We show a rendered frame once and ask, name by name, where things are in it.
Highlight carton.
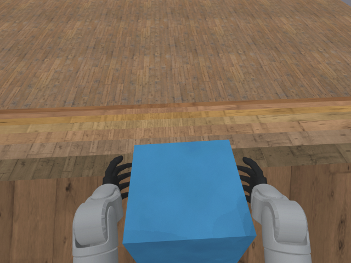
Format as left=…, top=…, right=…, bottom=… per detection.
left=122, top=140, right=257, bottom=263

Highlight right robot hand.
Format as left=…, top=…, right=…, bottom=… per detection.
left=237, top=157, right=267, bottom=203

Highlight right robot forearm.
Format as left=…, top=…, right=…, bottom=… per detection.
left=251, top=184, right=312, bottom=263

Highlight left robot forearm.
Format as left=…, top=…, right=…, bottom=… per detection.
left=72, top=184, right=123, bottom=263

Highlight left robot hand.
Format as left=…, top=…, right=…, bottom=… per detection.
left=102, top=156, right=132, bottom=200

